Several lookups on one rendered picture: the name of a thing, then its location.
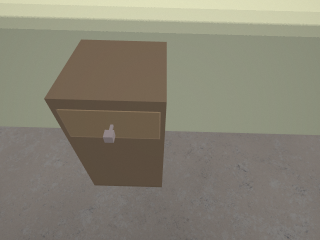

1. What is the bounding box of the drawer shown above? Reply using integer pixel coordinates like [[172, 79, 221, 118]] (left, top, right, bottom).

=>
[[57, 109, 160, 139]]

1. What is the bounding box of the handle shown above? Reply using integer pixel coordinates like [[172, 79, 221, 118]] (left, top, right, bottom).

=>
[[103, 124, 116, 143]]

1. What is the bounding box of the cabinet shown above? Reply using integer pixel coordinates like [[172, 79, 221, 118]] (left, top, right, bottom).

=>
[[44, 39, 167, 187]]

